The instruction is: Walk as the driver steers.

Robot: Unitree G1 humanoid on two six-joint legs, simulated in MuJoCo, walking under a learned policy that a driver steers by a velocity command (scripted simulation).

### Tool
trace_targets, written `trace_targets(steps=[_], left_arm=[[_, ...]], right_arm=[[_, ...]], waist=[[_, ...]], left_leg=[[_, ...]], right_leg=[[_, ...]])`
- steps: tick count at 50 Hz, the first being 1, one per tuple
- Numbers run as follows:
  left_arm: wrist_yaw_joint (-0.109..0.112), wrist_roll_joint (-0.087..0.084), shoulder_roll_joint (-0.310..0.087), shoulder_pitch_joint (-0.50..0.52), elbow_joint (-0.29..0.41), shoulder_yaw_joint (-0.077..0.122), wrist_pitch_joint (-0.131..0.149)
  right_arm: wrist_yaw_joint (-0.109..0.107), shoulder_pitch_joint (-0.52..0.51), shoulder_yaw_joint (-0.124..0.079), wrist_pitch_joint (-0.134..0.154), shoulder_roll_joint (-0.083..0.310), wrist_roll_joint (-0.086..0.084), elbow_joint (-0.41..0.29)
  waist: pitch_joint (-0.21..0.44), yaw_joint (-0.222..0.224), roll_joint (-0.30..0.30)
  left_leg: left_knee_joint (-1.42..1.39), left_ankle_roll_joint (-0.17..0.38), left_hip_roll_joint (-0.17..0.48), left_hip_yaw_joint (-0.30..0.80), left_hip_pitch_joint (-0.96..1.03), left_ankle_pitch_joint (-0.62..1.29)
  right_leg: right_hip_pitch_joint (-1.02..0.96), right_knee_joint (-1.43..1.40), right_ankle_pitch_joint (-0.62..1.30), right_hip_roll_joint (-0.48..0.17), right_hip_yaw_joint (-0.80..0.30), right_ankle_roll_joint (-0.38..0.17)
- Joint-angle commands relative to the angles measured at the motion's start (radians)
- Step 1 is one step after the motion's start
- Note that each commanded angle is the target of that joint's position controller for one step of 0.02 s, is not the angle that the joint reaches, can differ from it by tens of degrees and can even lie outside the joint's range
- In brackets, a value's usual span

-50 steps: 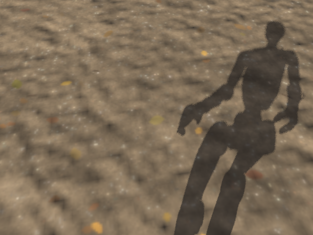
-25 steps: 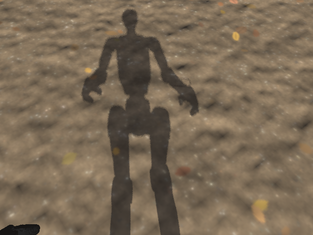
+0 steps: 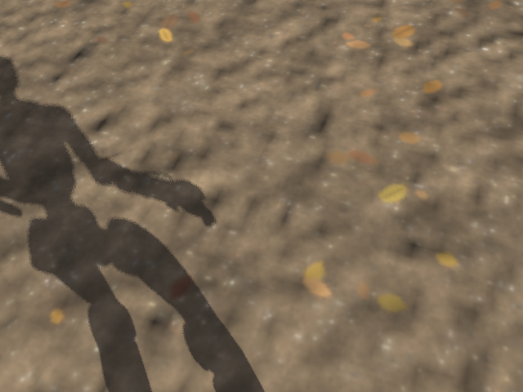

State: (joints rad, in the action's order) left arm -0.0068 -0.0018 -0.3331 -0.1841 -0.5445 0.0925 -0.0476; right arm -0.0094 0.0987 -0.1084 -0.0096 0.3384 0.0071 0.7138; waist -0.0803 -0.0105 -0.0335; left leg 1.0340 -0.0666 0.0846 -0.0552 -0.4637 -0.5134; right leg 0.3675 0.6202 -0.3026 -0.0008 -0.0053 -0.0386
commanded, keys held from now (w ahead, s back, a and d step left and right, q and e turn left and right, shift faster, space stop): e+shift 0.40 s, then w+e+shift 0.24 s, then w+shift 0.16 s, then w+q+shift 0.20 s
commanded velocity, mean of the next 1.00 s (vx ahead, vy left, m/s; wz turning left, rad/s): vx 0.38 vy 0.00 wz -0.75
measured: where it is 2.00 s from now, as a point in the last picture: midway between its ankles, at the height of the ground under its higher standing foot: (502, 274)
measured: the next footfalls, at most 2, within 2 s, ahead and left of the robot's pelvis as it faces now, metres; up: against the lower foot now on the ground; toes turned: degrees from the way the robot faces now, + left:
left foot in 0.36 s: +0.15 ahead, +0.10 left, +0.00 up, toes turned -30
right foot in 0.84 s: +0.07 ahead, -0.25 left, +0.00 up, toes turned -49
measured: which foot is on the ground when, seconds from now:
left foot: up 0.00-0.34, down 0.36-0.84, up 0.86-1.00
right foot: down 0.00-0.36, up 0.38-0.82, down 0.84-1.00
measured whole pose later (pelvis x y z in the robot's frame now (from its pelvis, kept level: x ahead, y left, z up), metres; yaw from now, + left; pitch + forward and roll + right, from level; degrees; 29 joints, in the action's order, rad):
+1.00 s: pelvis +0.15 -0.20 +0.00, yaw -43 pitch +2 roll +0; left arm -0.01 0.04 -0.27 -0.32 -0.69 0.01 0.05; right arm 0.05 0.34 -0.05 0.03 0.29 0.02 0.79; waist 0.02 -0.01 -0.04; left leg 1.24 0.05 0.06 0.07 -0.54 -0.25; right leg 0.20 0.53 -0.36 0.01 0.11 -0.04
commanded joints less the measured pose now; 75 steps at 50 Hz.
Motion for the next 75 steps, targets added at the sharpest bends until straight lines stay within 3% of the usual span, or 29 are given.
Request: trace_targets(steps=[1,8,17,18,19,20,21,24,31,32,35,40,42,43,44,45,47,49,56,61,64,65,66,67,68,69,71,72,75], left_arm=[[0.018,-0.020,-0.179,-0.011,0.056,0.054,0.041],[0.053,-0.017,-0.181,0.032,0.063,0.048,0.019],[0.040,-0.032,-0.162,0.098,0.083,0.043,0.000],[0.038,-0.028,-0.107,0.045,0.079,0.028,-0.002],[0.034,-0.030,-0.074,-0.036,0.090,0.017,0.001],[0.032,-0.018,-0.176,-0.038,0.071,0.046,0.013],[0.030,-0.027,-0.215,-0.019,0.054,0.058,0.012],[0.018,-0.018,-0.156,-0.007,0.052,0.038,0.009],[0.004,-0.029,-0.083,0.071,0.089,0.004,0.042],[-0.056,0.082,-0.086,0.127,0.090,-0.003,0.006],[-0.109,0.041,-0.059,0.100,0.073,-0.011,0.001],[-0.097,0.045,-0.059,0.118,0.038,-0.028,0.034],[-0.069,0.053,-0.083,-0.188,-0.081,-0.008,0.063],[-0.046,0.061,-0.156,-0.422,-0.134,0.009,0.074],[-0.022,0.045,-0.308,-0.443,-0.101,0.026,0.085],[-0.003,0.051,-0.270,-0.398,-0.098,0.020,0.096],[0.004,0.053,-0.142,-0.267,-0.117,-0.017,0.100],[0.007,0.030,-0.080,-0.147,-0.100,-0.041,0.115],[0.004,0.035,-0.011,-0.235,-0.214,-0.057,0.167],[0.053,0.038,-0.104,-0.233,-0.256,-0.044,0.157],[0.067,0.056,-0.187,-0.059,-0.202,-0.012,0.114],[0.035,0.048,-0.110,-0.023,-0.205,-0.027,0.113],[0.019,0.070,0.055,-0.032,-0.139,-0.075,0.140],[0.010,0.038,0.025,-0.109,-0.050,-0.084,0.164],[0.012,0.046,-0.043,-0.078,-0.067,-0.083,0.184],[0.013,0.044,-0.070,-0.058,-0.080,-0.076,0.185],[0.022,0.066,-0.065,-0.054,-0.081,-0.080,0.140],[0.023,-0.002,-0.095,-0.002,-0.033,-0.050,0.172],[0.036,0.034,-0.008,0.176,0.043,-0.069,0.181]], right_arm=[[-0.024,-0.094,-0.017,0.026,0.093,0.004,-0.119],[-0.010,-0.063,0.006,0.028,0.037,0.000,-0.096],[0.010,0.015,-0.016,0.052,0.084,-0.013,-0.079],[0.005,0.033,-0.028,0.048,0.131,-0.002,-0.079],[-0.001,0.001,-0.036,0.033,0.194,0.022,-0.083],[-0.004,-0.003,-0.028,0.037,0.139,0.036,-0.102],[-0.014,-0.008,-0.015,0.037,0.092,0.026,-0.113],[-0.048,0.029,-0.009,0.038,0.098,-0.020,-0.109],[-0.033,0.178,-0.016,0.077,0.136,0.002,-0.075],[-0.006,0.231,-0.011,0.072,0.150,0.051,-0.054],[0.012,0.202,-0.014,0.085,0.159,0.041,-0.048],[0.010,0.258,-0.009,0.062,0.162,0.041,0.004],[0.016,0.262,0.011,0.053,0.131,0.026,0.028],[0.029,0.232,0.043,0.059,0.048,0.035,-0.006],[0.037,0.127,0.058,0.073,-0.028,0.014,-0.106],[0.029,0.013,0.038,0.075,0.044,0.001,-0.122],[0.045,0.136,0.034,0.078,0.056,-0.005,-0.056],[0.070,0.241,0.035,0.045,0.041,0.015,0.019],[0.094,0.022,0.063,0.022,-0.008,0.001,-0.021],[0.094,0.018,0.085,0.014,0.004,-0.002,-0.051],[0.062,0.572,0.018,0.006,0.149,0.003,0.110],[0.042,0.573,-0.004,0.010,0.175,-0.012,0.133],[0.033,0.463,-0.007,0.004,0.215,-0.009,0.122],[0.023,0.403,-0.020,0.005,0.263,0.005,0.072],[0.014,0.353,-0.013,0.011,0.195,0.013,0.039],[0.011,0.301,0.001,0.017,0.139,0.012,0.043],[0.010,0.247,0.011,0.042,0.127,-0.002,0.031],[0.024,0.176,0.036,0.087,0.040,-0.036,-0.043],[-0.012,0.147,0.007,0.083,0.130,-0.062,-0.028]], waist=[[0.175,0.023,0.144],[0.200,0.001,0.159],[0.196,-0.026,0.222],[0.241,-0.001,0.095],[0.213,0.077,-0.233],[0.184,0.049,-0.215],[0.172,0.035,-0.138],[0.131,-0.002,-0.135],[0.062,-0.066,-0.112],[0.043,-0.066,-0.009],[0.021,-0.032,-0.126],[-0.031,-0.033,-0.130],[0.074,0.138,0.042],[0.213,0.248,0.272],[0.233,0.250,0.526],[0.142,0.267,0.265],[0.075,0.106,0.096],[0.065,0.019,0.158],[-0.069,0.019,0.108],[0.031,-0.057,0.143],[0.256,-0.334,0.144],[0.192,-0.307,-0.026],[0.100,-0.140,-0.207],[0.266,-0.075,-0.234],[0.162,-0.066,-0.033],[0.043,-0.007,0.101],[-0.022,0.063,0.182],[0.010,0.071,0.190],[-0.009,0.044,0.141]], left_leg=[[0.143,0.023,-0.027,0.144,-0.321,0.083],[-0.152,-0.019,-0.140,0.159,-0.130,0.229],[-0.631,0.033,-0.141,0.178,0.207,0.358],[-0.679,0.092,0.021,0.293,0.358,0.419],[-0.722,0.251,0.237,0.551,0.433,0.600],[-0.742,0.336,0.323,0.638,0.379,0.559],[-0.768,0.308,0.273,0.540,0.363,0.273],[-0.831,0.211,0.190,0.399,0.396,-0.073],[-0.908,0.207,0.233,0.226,0.446,-0.136],[-0.922,0.186,0.253,0.158,0.370,-0.140],[-0.951,0.152,0.247,0.043,0.289,-0.105],[-0.939,0.167,0.265,-0.077,0.248,-0.020],[-0.497,0.185,0.182,-0.189,0.122,0.453],[-0.063,0.169,0.095,-0.194,-0.081,0.280],[0.245,0.148,-0.095,0.010,-0.404,-0.118],[0.353,0.162,-0.125,0.222,-0.508,0.023],[0.278,0.156,-0.025,0.196,-0.429,0.238],[0.238,0.112,0.010,0.152,-0.324,0.338],[0.052,0.145,-0.029,0.002,-0.392,0.526],[-0.245,0.239,-0.149,-0.183,-0.063,0.493],[-0.310,0.333,-0.185,-0.048,0.489,0.316],[-0.409,0.373,-0.144,0.054,0.605,0.304],[-0.355,0.432,-0.028,0.364,0.659,0.595],[-0.636,0.593,0.129,0.800,0.795,0.371],[-0.775,0.552,0.167,0.863,0.690,0.326],[-0.779,0.505,0.143,0.766,0.510,0.459],[-0.747,0.451,0.072,0.563,0.264,0.855],[-0.802,0.439,0.010,0.574,0.180,0.761],[-0.717,0.320,-0.155,0.362,0.052,0.995]], right_leg=[[-0.325,-0.261,0.400,-0.248,-0.398,-0.205],[-0.202,-0.210,0.385,-0.135,-0.402,-0.165],[-0.108,-0.100,0.273,-0.041,-0.576,-0.097],[-0.016,0.037,-0.016,0.026,-0.498,-0.048],[0.198,0.240,-0.358,0.188,-0.271,0.018],[0.269,0.466,-0.335,0.105,-0.231,0.067],[0.302,0.530,-0.215,0.045,-0.189,0.073],[0.426,0.659,-0.037,-0.024,-0.081,0.088],[0.538,0.610,0.029,-0.122,-0.022,0.107],[0.469,0.557,0.058,-0.080,-0.012,0.082],[0.333,0.371,0.092,-0.083,-0.005,0.049],[0.053,0.058,-0.086,-0.032,0.119,-0.047],[-0.366,-0.089,-0.049,0.073,0.136,-0.078],[-0.627,-0.170,-0.326,-0.102,-0.116,-0.066],[-0.672,-0.384,-0.592,-0.340,-0.600,-0.080],[-0.568,-0.423,-0.441,-0.381,-0.627,-0.063],[-0.425,-0.358,-0.196,-0.321,-0.357,-0.023],[-0.322,-0.420,-0.069,-0.244,-0.181,0.021],[-0.358,-0.519,0.560,-0.169,0.183,0.038],[-0.472,-0.345,1.422,-0.195,0.283,0.071],[-0.309,0.370,1.445,-0.220,0.223,0.044],[-0.073,0.784,0.501,-0.038,0.225,0.026],[0.310,1.094,-0.189,0.101,0.109,0.041],[0.500,1.146,-0.196,0.096,-0.088,0.050],[0.529,1.044,-0.118,0.037,-0.118,0.040],[0.471,0.936,-0.062,-0.002,-0.108,0.048],[0.323,0.778,-0.077,-0.055,-0.089,0.093],[0.237,0.691,-0.068,-0.030,-0.151,0.099],[0.128,0.220,0.072,0.035,-0.031,0.139]])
